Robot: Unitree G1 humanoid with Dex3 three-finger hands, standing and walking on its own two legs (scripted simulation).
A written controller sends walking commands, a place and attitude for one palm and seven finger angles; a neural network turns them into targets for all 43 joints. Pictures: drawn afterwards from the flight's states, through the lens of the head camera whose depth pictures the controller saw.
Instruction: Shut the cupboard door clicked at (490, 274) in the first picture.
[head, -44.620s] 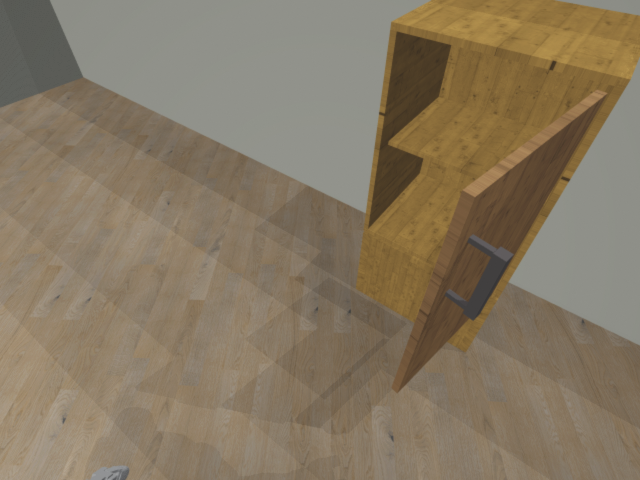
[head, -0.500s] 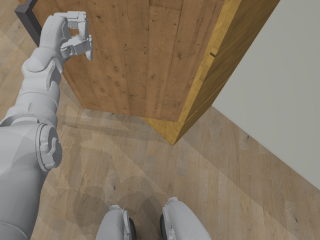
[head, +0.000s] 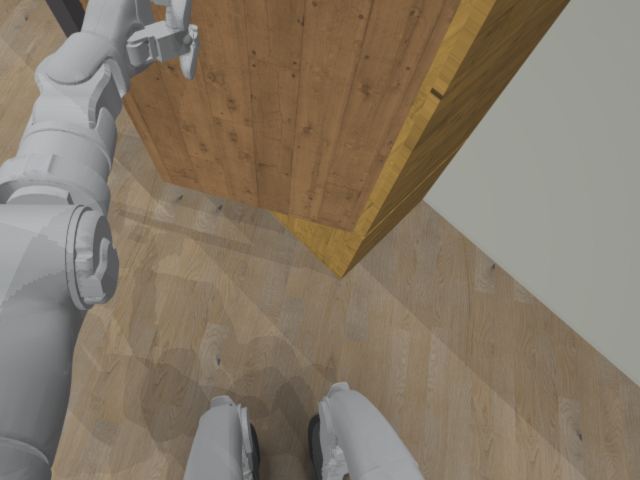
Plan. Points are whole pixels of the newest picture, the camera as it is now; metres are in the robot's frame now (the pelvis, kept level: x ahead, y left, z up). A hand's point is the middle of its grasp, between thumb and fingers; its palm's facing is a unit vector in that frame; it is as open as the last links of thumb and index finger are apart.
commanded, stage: pull the fist back off the door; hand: left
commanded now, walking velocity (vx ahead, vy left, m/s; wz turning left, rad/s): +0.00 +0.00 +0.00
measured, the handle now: (82, 8) +0.63 +0.17 +0.11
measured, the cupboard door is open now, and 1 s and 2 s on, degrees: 31 26 26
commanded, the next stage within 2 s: draw the hand back to the body in 0.90 s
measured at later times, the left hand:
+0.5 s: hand (208, 39) +0.57 +0.04 +0.13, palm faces +0.05 -1.00 +0.00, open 3.1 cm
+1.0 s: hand (207, 93) +0.50 +0.05 +0.13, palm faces -0.02 -1.00 -0.07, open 3.1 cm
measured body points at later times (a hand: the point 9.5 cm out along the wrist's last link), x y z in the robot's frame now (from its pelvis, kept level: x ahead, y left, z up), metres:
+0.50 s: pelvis +0.02 -0.01 +0.03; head +0.14 -0.03 +0.46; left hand +0.56 +0.10 +0.13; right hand -0.05 -0.24 -0.09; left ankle +0.04 +0.11 -0.63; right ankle +0.02 -0.09 -0.63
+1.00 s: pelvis +0.02 +0.00 +0.04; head +0.11 -0.01 +0.48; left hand +0.49 +0.10 +0.13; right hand +0.08 -0.26 -0.09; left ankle +0.04 +0.11 -0.63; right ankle +0.02 -0.09 -0.63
